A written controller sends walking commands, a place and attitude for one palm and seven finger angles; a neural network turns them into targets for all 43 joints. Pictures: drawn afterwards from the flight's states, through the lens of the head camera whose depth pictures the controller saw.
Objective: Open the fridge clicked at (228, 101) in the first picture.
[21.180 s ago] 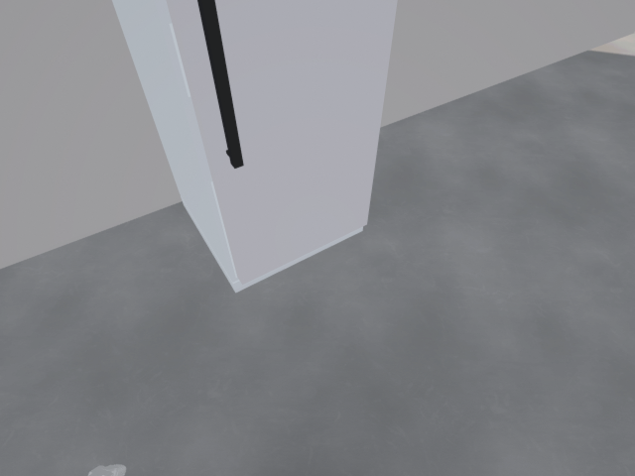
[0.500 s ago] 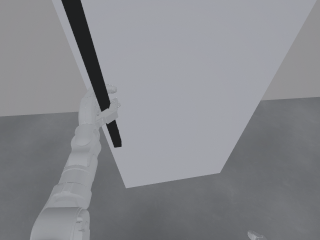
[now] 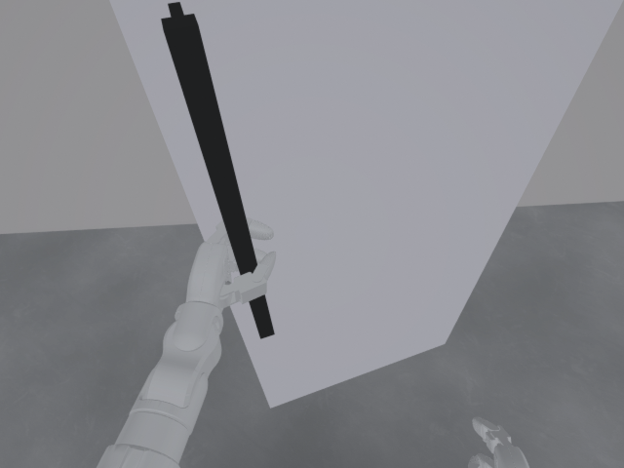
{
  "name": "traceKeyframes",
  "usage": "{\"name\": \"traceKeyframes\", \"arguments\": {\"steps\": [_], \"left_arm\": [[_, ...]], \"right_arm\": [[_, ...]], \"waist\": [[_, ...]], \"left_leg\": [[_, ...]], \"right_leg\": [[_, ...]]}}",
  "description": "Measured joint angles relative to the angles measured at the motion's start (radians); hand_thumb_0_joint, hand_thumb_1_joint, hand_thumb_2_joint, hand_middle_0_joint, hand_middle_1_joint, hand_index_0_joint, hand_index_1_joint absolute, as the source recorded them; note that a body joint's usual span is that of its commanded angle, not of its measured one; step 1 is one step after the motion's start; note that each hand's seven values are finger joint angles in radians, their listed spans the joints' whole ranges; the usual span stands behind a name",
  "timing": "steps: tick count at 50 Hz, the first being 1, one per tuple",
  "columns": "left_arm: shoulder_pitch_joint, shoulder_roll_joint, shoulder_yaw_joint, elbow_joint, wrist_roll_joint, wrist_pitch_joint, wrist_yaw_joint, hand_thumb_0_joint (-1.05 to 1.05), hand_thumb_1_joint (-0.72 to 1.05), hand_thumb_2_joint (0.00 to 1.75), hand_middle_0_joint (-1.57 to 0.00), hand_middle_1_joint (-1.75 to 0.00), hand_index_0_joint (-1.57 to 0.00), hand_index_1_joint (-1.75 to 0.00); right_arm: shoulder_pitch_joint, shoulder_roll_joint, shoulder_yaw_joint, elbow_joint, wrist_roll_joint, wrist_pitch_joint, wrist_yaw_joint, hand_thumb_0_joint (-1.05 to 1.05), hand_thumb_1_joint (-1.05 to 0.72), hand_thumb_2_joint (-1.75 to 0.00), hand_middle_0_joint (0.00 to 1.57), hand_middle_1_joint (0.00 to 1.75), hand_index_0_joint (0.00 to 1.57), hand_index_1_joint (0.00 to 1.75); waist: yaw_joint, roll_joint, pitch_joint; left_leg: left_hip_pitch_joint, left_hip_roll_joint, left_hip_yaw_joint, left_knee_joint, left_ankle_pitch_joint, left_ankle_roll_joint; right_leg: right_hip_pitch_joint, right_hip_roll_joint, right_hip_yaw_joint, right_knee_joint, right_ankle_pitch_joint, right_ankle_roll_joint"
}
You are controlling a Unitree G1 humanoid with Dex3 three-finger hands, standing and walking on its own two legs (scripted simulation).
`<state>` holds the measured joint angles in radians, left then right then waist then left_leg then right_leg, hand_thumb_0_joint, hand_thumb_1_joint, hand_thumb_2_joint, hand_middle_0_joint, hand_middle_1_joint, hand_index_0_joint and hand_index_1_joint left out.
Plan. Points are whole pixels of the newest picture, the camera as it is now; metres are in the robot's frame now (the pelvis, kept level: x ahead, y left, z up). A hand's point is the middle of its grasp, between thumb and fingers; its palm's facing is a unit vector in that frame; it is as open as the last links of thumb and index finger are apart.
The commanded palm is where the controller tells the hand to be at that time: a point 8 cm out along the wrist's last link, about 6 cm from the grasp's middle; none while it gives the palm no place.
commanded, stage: walk backward, drawing the door open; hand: left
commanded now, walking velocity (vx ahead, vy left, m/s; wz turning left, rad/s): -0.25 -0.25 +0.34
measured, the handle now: (236, 224) +0.38 +0.10 +0.13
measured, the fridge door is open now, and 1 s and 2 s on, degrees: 17 46 72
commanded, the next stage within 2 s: stop walking and hold the door back in 1.96 s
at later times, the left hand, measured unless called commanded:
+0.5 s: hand (323, 373) +0.21 +0.00 +0.08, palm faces -0.09 -0.99 -0.13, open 5.8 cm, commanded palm +0.18 +0.04 +0.08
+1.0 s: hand (430, 455) +0.14 -0.10 +0.08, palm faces +0.16 -0.98 -0.10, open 6.2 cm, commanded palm +0.10 -0.06 +0.08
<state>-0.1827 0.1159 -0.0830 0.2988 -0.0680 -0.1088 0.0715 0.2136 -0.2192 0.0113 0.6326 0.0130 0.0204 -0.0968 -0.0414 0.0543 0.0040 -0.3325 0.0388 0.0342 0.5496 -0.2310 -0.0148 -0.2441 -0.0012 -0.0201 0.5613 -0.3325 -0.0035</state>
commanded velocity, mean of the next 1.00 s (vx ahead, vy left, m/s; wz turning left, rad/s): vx -0.21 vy -0.40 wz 0.73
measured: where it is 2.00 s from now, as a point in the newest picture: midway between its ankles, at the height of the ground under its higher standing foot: outside the picture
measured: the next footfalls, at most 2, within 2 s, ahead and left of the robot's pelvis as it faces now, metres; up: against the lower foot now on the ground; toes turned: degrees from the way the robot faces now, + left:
right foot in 0.70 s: +0.01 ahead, -0.18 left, +0.00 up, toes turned +18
left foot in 1.00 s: -0.17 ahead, -0.09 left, +0.00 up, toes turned +43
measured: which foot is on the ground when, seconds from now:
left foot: down 0.00-0.70, up 0.72-0.98, down 1.00-1.00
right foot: down 0.00-0.58, up 0.60-0.68, down 0.70-1.00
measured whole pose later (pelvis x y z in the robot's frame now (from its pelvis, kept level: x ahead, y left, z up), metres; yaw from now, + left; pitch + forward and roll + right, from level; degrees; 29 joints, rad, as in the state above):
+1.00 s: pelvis -0.09 -0.22 -0.01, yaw +35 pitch +1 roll +1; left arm 0.04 0.06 -0.42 -0.13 0.06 -0.08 0.01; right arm 0.13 -0.22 0.00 0.60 -0.02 -0.17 -0.06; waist -0.04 0.03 0.10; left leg -0.25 0.09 0.11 0.61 -0.32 0.02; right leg -0.41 -0.03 -0.32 0.68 -0.29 -0.09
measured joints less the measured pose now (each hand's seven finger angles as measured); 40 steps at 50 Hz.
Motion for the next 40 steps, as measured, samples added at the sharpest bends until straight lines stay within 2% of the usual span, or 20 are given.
{"name": "traceKeyframes", "arguments": {"steps": [10, 16, 19, 22, 26, 28, 29, 30, 31, 32, 33, 34, 35, 36, 38, 40], "left_arm": [[0.111, -0.005, -0.053, -0.148, 0.014, 0.058, -0.011, -0.03, 0.62, 0.68, -0.43, -1.39, -0.43, -1.40], [0.171, -0.019, -0.068, -0.222, 0.029, 0.078, -0.016, -0.04, 0.62, 0.68, -0.42, -1.39, -0.44, -1.40], [0.206, -0.023, -0.082, -0.265, 0.033, 0.096, -0.020, -0.03, 0.62, 0.68, -0.43, -1.39, -0.44, -1.40], [0.237, -0.027, -0.106, -0.307, 0.038, 0.112, -0.028, -0.02, 0.63, 0.68, -0.43, -1.39, -0.45, -1.40], [0.265, -0.036, -0.155, -0.363, 0.050, 0.121, -0.043, -0.01, 0.62, 0.70, -0.44, -1.40, -0.45, -1.40], [0.266, -0.029, -0.175, -0.392, 0.054, 0.112, -0.051, 0.00, 0.62, 0.72, -0.44, -1.40, -0.45, -1.40], [0.271, -0.023, -0.178, -0.410, 0.051, 0.106, -0.052, 0.00, 0.62, 0.72, -0.45, -1.40, -0.44, -1.40], [0.278, -0.015, -0.177, -0.427, 0.044, 0.095, -0.054, 0.01, 0.62, 0.73, -0.45, -1.40, -0.44, -1.40], [0.283, -0.007, -0.175, -0.440, 0.040, 0.082, -0.055, 0.01, 0.62, 0.74, -0.45, -1.40, -0.44, -1.40], [0.286, 0.000, -0.173, -0.450, 0.040, 0.072, -0.057, 0.00, 0.62, 0.74, -0.45, -1.40, -0.44, -1.40], [0.288, 0.002, -0.171, -0.459, 0.042, 0.066, -0.060, 0.00, 0.62, 0.74, -0.45, -1.40, -0.44, -1.40], [0.290, 0.000, -0.173, -0.467, 0.044, 0.064, -0.063, 0.00, 0.62, 0.74, -0.46, -1.40, -0.44, -1.40], [0.290, -0.001, -0.178, -0.478, 0.048, 0.066, -0.064, -0.01, 0.62, 0.74, -0.46, -1.40, -0.43, -1.40], [0.285, -0.006, -0.186, -0.482, 0.056, 0.072, -0.062, -0.01, 0.62, 0.74, -0.46, -1.40, -0.43, -1.40], [0.272, -0.019, -0.221, -0.471, 0.077, 0.094, -0.057, -0.01, 0.61, 0.74, -0.46, -1.40, -0.42, -1.40], [0.267, -0.033, -0.258, -0.441, 0.092, 0.097, -0.062, -0.01, 0.62, 0.74, -0.46, -1.40, -0.41, -1.40]], "right_arm": [[-0.072, 0.034, 0.018, -0.065, -0.015, 0.032, 0.009, 0.01, -0.91, -0.90, 0.20, 0.30, 0.20, 0.30], [-0.081, 0.038, 0.008, -0.047, -0.016, 0.023, 0.011, 0.01, -0.91, -0.90, 0.20, 0.30, 0.20, 0.30], [-0.070, 0.032, -0.004, -0.023, -0.010, 0.002, 0.009, 0.01, -0.91, -0.90, 0.20, 0.30, 0.20, 0.30], [-0.050, 0.023, -0.017, 0.003, -0.011, -0.025, 0.000, 0.01, -0.91, -0.90, 0.20, 0.30, 0.20, 0.30], [-0.018, 0.003, -0.035, 0.029, -0.020, -0.066, -0.015, 0.01, -0.91, -0.90, 0.20, 0.30, 0.20, 0.30], [-0.017, 0.009, -0.036, 0.041, -0.025, -0.090, -0.019, 0.01, -0.91, -0.90, 0.20, 0.30, 0.20, 0.30], [-0.020, 0.015, -0.032, 0.043, -0.030, -0.102, -0.018, 0.01, -0.91, -0.90, 0.20, 0.30, 0.20, 0.30], [-0.024, 0.022, -0.028, 0.040, -0.037, -0.113, -0.016, 0.01, -0.91, -0.90, 0.20, 0.30, 0.20, 0.30], [-0.027, 0.031, -0.024, 0.033, -0.047, -0.121, -0.013, 0.01, -0.91, -0.90, 0.20, 0.30, 0.20, 0.30], [-0.030, 0.038, -0.022, 0.027, -0.055, -0.124, -0.008, 0.01, -0.91, -0.90, 0.20, 0.30, 0.20, 0.30], [-0.035, 0.043, -0.022, 0.024, -0.061, -0.123, -0.002, 0.01, -0.91, -0.90, 0.20, 0.30, 0.20, 0.30], [-0.039, 0.046, -0.022, 0.026, -0.063, -0.121, 0.004, 0.01, -0.91, -0.90, 0.20, 0.30, 0.20, 0.30], [-0.041, 0.052, -0.022, 0.032, -0.060, -0.122, 0.010, 0.01, -0.91, -0.90, 0.20, 0.30, 0.20, 0.30], [-0.050, 0.058, -0.024, 0.049, -0.051, -0.122, 0.014, 0.01, -0.91, -0.90, 0.20, 0.30, 0.20, 0.30], [-0.047, 0.065, -0.031, 0.077, -0.041, -0.122, 0.017, 0.01, -0.91, -0.90, 0.20, 0.30, 0.20, 0.30], [-0.030, 0.064, -0.028, 0.089, -0.043, -0.128, 0.014, 0.01, -0.91, -0.90, 0.20, 0.30, 0.20, 0.30]], "waist": [[-0.005, 0.008, 0.012], [-0.002, 0.027, 0.015], [-0.002, 0.031, 0.018], [-0.012, 0.027, 0.018], [-0.032, 0.033, 0.014], [-0.025, 0.006, 0.034], [-0.019, -0.015, 0.044], [-0.018, -0.030, 0.051], [-0.023, -0.039, 0.057], [-0.034, -0.037, 0.063], [-0.043, -0.028, 0.070], [-0.047, -0.016, 0.075], [-0.043, -0.015, 0.076], [-0.040, -0.015, 0.091], [-0.037, -0.025, 0.108], [-0.030, -0.036, 0.106]], "left_leg": [[0.014, -0.004, -0.018, -0.107, 0.099, -0.018], [-0.009, 0.017, -0.066, -0.117, 0.134, -0.040], [-0.023, 0.029, -0.091, -0.081, 0.116, -0.021], [-0.050, 0.039, -0.106, 0.004, 0.043, -0.006], [-0.065, 0.030, -0.073, 0.157, -0.031, -0.010], [-0.073, 0.021, -0.084, 0.185, -0.040, -0.030], [-0.073, 0.015, -0.079, 0.186, -0.033, -0.050], [-0.078, 0.010, -0.074, 0.182, -0.025, -0.060], [-0.087, 0.005, -0.078, 0.171, -0.013, -0.064], [-0.099, 0.000, -0.094, 0.154, 0.007, -0.069], [-0.111, -0.004, -0.119, 0.132, 0.031, -0.073], [-0.124, -0.005, -0.143, 0.113, 0.051, -0.076], [-0.142, -0.006, -0.155, 0.113, 0.028, -0.071], [-0.166, -0.005, -0.151, 0.173, -0.054, -0.067], [-0.219, -0.016, -0.098, 0.404, -0.188, -0.052], [-0.230, -0.016, -0.026, 0.571, -0.226, -0.044]], "right_leg": [[-0.019, -0.001, -0.020, -0.023, 0.048, -0.019], [-0.037, 0.025, -0.067, -0.014, 0.059, -0.055], [-0.032, 0.038, -0.096, 0.000, 0.054, -0.082], [-0.026, 0.042, -0.137, 0.033, 0.030, -0.103], [-0.035, 0.042, -0.212, 0.103, -0.018, -0.123], [-0.049, 0.028, -0.226, 0.156, -0.044, -0.133], [-0.065, 0.017, -0.222, 0.188, -0.058, -0.133], [-0.091, 0.018, -0.197, 0.227, -0.076, -0.099], [-0.125, 0.033, -0.143, 0.284, -0.112, -0.053], [-0.156, 0.052, -0.086, 0.349, -0.148, -0.025], [-0.168, 0.068, -0.032, 0.378, -0.173, -0.014], [-0.148, 0.076, 0.014, 0.329, -0.186, -0.016], [-0.115, 0.063, 0.031, 0.222, -0.147, -0.032], [-0.109, 0.057, 0.006, 0.190, -0.072, -0.055], [-0.086, 0.030, -0.054, 0.163, -0.017, -0.094], [-0.054, 0.002, -0.110, 0.112, 0.002, -0.111]]}}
